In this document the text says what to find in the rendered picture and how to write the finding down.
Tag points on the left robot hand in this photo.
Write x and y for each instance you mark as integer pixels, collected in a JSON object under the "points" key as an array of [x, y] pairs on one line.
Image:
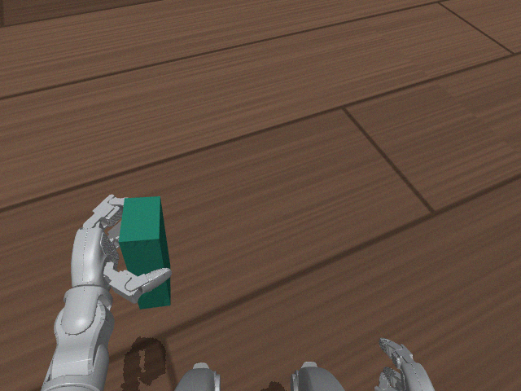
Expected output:
{"points": [[95, 259]]}

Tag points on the carton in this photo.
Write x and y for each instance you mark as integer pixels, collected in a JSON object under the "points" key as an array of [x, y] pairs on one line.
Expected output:
{"points": [[144, 245]]}

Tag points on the left robot arm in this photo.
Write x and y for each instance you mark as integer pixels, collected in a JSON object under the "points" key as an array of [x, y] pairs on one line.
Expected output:
{"points": [[82, 330]]}

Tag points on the right robot hand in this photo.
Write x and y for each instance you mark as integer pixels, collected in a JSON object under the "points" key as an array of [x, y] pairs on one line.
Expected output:
{"points": [[413, 376]]}

